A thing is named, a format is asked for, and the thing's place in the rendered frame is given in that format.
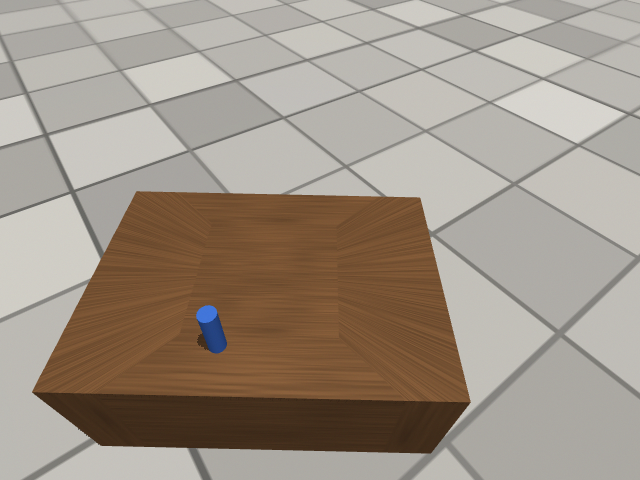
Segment can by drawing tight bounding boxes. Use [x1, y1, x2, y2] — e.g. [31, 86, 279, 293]
[196, 305, 227, 353]

